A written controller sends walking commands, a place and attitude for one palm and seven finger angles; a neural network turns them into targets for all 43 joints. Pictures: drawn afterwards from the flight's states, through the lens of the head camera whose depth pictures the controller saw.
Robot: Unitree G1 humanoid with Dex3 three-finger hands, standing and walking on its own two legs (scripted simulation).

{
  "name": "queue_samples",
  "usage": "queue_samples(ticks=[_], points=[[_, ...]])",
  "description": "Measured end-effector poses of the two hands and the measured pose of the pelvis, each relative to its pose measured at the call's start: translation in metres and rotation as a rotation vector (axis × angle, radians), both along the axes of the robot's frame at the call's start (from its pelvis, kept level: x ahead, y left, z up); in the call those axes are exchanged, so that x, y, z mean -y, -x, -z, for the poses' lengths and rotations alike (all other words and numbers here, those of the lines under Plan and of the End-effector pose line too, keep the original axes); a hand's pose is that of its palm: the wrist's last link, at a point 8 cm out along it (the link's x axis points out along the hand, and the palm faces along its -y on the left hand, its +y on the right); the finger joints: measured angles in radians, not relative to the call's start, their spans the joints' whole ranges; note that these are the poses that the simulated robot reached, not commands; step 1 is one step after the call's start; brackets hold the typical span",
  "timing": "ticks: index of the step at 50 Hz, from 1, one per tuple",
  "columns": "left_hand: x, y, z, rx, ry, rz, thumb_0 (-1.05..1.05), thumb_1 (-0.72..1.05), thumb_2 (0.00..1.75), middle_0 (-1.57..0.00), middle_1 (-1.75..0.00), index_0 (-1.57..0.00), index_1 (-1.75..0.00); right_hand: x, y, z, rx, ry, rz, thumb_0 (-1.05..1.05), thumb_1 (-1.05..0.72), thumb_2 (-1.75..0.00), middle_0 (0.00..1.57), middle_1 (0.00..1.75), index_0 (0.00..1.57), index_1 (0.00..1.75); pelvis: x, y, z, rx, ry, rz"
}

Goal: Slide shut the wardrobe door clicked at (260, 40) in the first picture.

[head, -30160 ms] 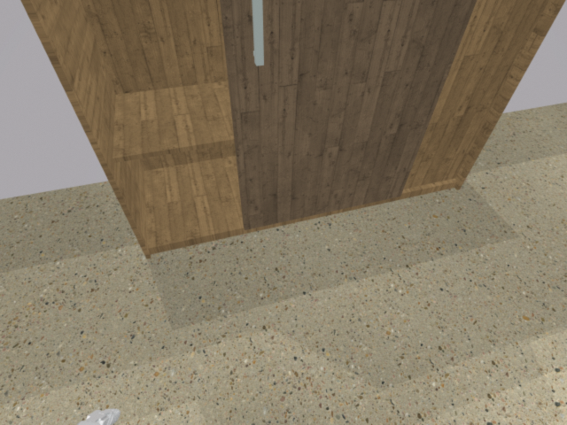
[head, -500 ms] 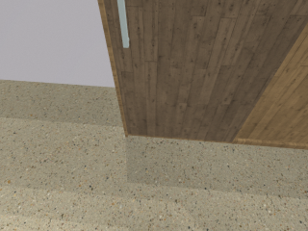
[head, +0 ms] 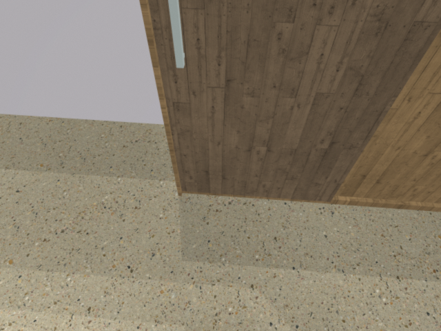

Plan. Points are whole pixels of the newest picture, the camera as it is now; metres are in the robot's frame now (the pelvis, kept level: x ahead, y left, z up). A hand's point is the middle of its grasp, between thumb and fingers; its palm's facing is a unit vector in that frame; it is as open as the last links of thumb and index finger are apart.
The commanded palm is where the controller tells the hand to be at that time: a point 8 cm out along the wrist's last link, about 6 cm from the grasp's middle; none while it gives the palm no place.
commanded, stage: look to check the result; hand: right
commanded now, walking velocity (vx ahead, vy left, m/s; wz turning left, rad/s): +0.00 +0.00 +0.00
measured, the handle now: (176, 17) +0.82 +0.18 +0.17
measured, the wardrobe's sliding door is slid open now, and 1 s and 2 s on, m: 0.00 0.00 0.00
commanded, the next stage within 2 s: stand and wait in 1.70 s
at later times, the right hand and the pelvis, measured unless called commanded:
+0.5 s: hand out of the picture +0.07 -0.21 -0.16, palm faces -0.01 +0.95 -0.30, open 7.4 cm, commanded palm none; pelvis +0.00 +0.02 +0.00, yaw -1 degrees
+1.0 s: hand out of the picture +0.08 -0.21 -0.15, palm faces -0.02 +0.95 -0.32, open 7.4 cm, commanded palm none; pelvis -0.01 +0.03 +0.00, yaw -1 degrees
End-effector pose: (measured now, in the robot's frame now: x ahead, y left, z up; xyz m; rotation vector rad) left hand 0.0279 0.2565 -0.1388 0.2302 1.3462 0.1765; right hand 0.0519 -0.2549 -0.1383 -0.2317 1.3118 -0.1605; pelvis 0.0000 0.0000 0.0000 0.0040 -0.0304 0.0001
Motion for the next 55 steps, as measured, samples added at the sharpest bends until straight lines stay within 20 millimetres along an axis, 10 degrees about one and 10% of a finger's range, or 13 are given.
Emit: queue_samples(ticks=[55], points=[[-0.061, -0.024, -0.015, 0.067, -0.055, 0.041, 0.01, 0.90, 0.90, -0.20, -0.30, -0.21, -0.30, -0.003, -0.024, -0.021, 0.087, 0.062, -0.031, 0.00, -0.90, -0.89, 0.20, 0.30, 0.20, 0.30, -0.031, 0.006, -0.004, 0.000, 0.003, 0.011]])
